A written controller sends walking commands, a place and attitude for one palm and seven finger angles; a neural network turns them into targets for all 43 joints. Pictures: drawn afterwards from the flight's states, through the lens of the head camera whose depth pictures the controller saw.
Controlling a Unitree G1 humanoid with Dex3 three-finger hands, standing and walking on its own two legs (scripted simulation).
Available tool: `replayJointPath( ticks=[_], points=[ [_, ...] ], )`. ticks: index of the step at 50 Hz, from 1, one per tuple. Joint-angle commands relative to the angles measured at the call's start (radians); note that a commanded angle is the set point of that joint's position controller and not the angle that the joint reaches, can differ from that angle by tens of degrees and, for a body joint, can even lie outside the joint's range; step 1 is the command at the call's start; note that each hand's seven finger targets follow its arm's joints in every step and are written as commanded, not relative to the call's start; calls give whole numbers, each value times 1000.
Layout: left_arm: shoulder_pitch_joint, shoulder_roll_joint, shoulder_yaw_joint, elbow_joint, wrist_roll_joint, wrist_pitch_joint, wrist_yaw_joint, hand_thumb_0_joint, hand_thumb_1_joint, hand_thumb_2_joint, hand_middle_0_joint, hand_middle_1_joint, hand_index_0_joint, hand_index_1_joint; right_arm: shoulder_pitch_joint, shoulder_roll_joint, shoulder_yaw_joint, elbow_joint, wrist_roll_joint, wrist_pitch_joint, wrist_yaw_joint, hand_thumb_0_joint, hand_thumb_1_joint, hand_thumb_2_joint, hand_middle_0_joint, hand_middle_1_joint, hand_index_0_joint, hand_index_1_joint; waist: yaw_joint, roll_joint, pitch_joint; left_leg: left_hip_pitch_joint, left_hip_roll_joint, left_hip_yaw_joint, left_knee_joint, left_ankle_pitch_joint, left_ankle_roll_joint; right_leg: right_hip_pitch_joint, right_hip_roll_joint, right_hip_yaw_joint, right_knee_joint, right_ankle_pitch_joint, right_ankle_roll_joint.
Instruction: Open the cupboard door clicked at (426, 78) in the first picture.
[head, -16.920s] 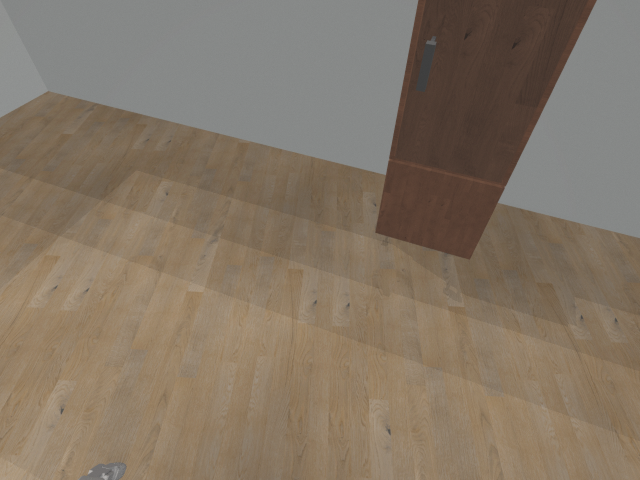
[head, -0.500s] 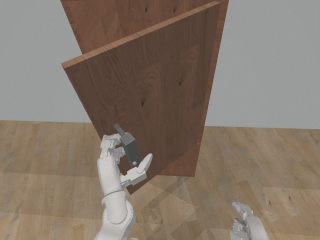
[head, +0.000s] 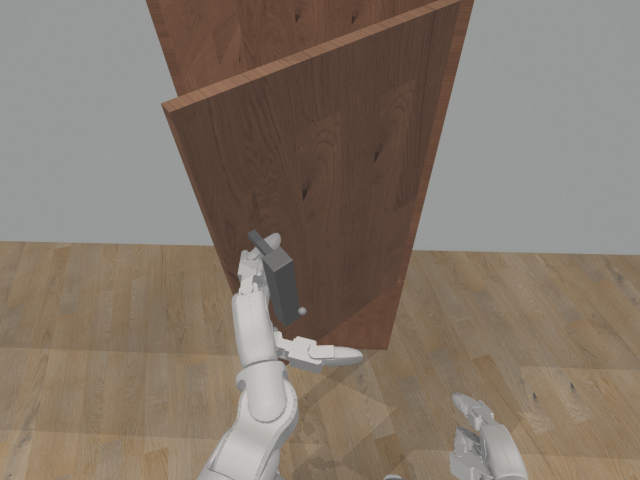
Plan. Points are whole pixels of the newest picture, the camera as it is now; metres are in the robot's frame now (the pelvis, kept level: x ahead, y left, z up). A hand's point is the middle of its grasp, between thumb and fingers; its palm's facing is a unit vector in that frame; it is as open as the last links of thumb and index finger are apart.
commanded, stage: slide the hand sideways off the handle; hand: left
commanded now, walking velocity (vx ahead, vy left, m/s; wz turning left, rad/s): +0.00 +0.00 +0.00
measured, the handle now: (272, 278) +0.35 +0.08 +0.07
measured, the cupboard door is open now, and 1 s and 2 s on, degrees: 41 46 46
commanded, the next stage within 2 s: draw the hand back to the body in 1.28 s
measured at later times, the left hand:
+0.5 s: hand (309, 341) +0.26 +0.03 +0.07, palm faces -0.11 -0.99 +0.02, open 16.3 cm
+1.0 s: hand (257, 382) +0.22 +0.08 +0.07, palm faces -0.05 -1.00 +0.00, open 16.2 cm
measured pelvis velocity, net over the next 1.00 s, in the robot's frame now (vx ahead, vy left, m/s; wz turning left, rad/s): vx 0.02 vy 0.01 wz -0.01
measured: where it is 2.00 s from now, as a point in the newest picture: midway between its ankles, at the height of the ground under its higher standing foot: outside the picture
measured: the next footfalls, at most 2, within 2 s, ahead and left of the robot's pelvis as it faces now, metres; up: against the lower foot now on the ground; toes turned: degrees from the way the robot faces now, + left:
none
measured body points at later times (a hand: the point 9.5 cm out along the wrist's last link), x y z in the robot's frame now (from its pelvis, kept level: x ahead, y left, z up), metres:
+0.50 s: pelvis +0.00 +0.01 +0.00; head +0.03 +0.00 +0.45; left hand +0.26 +0.08 +0.08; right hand +0.15 -0.21 -0.09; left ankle +0.02 +0.14 -0.68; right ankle +0.02 -0.09 -0.68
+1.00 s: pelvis +0.02 +0.01 -0.01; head +0.06 -0.01 +0.44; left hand +0.21 +0.13 +0.07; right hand +0.21 -0.21 -0.08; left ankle +0.02 +0.14 -0.68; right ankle +0.02 -0.09 -0.68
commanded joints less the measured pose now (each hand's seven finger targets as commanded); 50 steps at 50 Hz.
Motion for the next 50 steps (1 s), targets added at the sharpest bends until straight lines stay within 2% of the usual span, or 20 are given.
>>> replayJointPath(
  ticks=[1,4,5,6,7,8,9,10,12,13,14,19,20,24,29,34,39,44,49,50],
  points=[
    [-299,-247,-15,-190,17,-33,33,0,-500,300,-150,-300,-150,-300,-123,-84,-28,-149,3,-49,-2,0,-900,-900,200,300,200,300,-6,-93,-204,114,-38,7,-123,130,38,75,7,18,-189,103,10],
    [-277,-262,-19,-184,16,-23,33,0,-500,300,-150,-300,-150,-300,-122,-84,-29,-150,3,-47,3,0,-900,-900,200,300,200,300,5,-103,-233,113,-37,3,-123,157,37,96,10,13,-179,132,6],
    [-261,-137,-264,-227,133,-71,-189,0,-500,300,-150,-300,-150,-300,-14,-124,-35,-135,11,-36,8,0,-900,-900,200,300,200,300,-108,-160,-153,137,-31,11,-107,177,64,45,0,52,-178,242,14],
    [-302,-68,-182,-289,91,-127,-302,0,-500,300,-150,-300,-150,-300,-5,-120,-44,-167,19,-40,3,0,-900,-900,200,300,200,300,-72,-119,-234,134,-39,11,-93,192,69,86,-7,61,-167,289,11],
    [-291,-36,-175,-316,68,-160,-390,0,-500,300,-150,-300,-150,-300,-6,-123,-43,-183,25,-44,-4,0,-900,-900,200,300,200,300,-62,-103,-283,146,-42,14,-87,196,70,116,-9,69,-152,307,11],
    [-284,-37,-177,-318,36,-180,-459,0,-500,300,-150,-300,-150,-300,-4,-119,-38,-198,34,-53,-9,0,-900,-900,200,300,200,300,-68,-95,-268,142,-43,12,-85,178,71,111,-11,72,-156,288,12],
    [-267,-44,-162,-344,-5,-187,-500,0,-500,300,-150,-300,-150,-300,-6,-118,-37,-218,46,-60,-13,0,-900,-900,200,300,200,300,-59,-59,-270,157,-41,11,-93,167,69,108,-9,69,-158,260,9],
    [-243,-57,-149,-327,-45,-182,-518,0,-500,300,-150,-300,-150,-300,-14,-111,-29,-231,55,-66,-17,0,-900,-900,200,300,200,300,-56,-69,-233,146,-43,9,-100,125,67,91,-5,65,-173,201,13],
    [-256,-49,-89,-307,-93,-162,-501,0,-500,300,-150,-300,-150,-300,-23,-115,-19,-242,63,-73,-27,0,-900,-900,200,300,200,300,-54,-111,-168,113,-44,3,-119,37,62,58,-2,65,-208,58,21],
    [-245,-33,-56,-318,-103,-155,-479,0,-500,300,-150,-300,-150,-300,-26,-116,-19,-247,62,-76,-30,0,-900,-900,200,300,200,300,-41,-119,-172,106,-47,3,-125,23,59,65,-3,67,-214,25,21],
    [-202,-19,-29,-311,-102,-145,-454,0,-500,300,-150,-300,-150,-300,-32,-119,-17,-252,62,-76,-29,0,-900,-900,200,300,200,300,-23,-118,-164,103,-47,1,-139,19,57,73,0,60,-215,11,18],
    [-68,7,-2,-336,-51,-132,-390,0,-500,300,-150,-300,-150,-300,-21,-122,-23,-278,50,-64,-15,0,-900,-900,200,300,200,300,6,-130,-196,95,-45,10,-140,84,57,107,3,48,-180,90,13],
    [-56,12,0,-346,-41,-134,-387,0,-500,300,-150,-300,-150,-300,-13,-120,-23,-280,49,-59,-13,0,-900,-900,200,300,200,300,1,-133,-197,96,-42,14,-137,96,56,106,2,48,-172,114,14],
    [44,39,11,-373,-23,-126,-398,0,-500,300,-150,-300,-150,-300,-14,-122,-23,-304,50,-42,-9,0,-900,-900,200,300,200,300,18,-115,-161,75,-43,28,-139,88,56,112,2,57,-177,114,12],
    [87,51,17,-474,-42,-133,-418,0,-500,300,-150,-300,-150,-300,-6,-118,-21,-319,51,-41,-17,0,-900,-900,200,300,200,300,8,-113,-173,88,-42,30,-126,98,56,114,5,59,-172,135,15],
    [255,58,19,-556,-60,-139,-447,0,-500,300,-150,-300,-150,-300,11,-116,-22,-334,53,-50,-15,0,-900,-900,200,300,200,300,16,-90,-181,88,-42,28,-112,171,53,134,9,50,-136,242,15],
    [347,101,36,-601,-52,-150,-473,0,-500,300,-150,-300,-150,-300,30,-120,-25,-340,50,-54,-17,0,-900,-900,200,300,200,300,0,-126,-158,65,-40,21,-82,184,56,111,10,55,-118,276,21],
    [494,148,85,-669,-80,-166,-521,0,-500,300,-150,-300,-150,-300,39,-119,-27,-356,52,-57,-20,0,-900,-900,200,300,200,300,16,-94,-189,46,-45,27,-58,224,55,141,6,65,-95,352,24],
    [561,173,123,-709,-118,-182,-570,0,-500,300,-150,-300,-150,-300,43,-123,-31,-366,57,-63,-29,0,-900,-900,200,300,200,300,5,-118,-162,12,-44,24,-33,208,55,123,7,71,-90,353,33],
    [560,162,108,-722,-123,-189,-581,0,-500,300,-150,-300,-150,-300,41,-123,-31,-367,57,-66,-29,0,-900,-900,200,300,200,300,-3,-94,-161,13,-45,24,-26,204,55,107,5,71,-85,348,35]
  ],
)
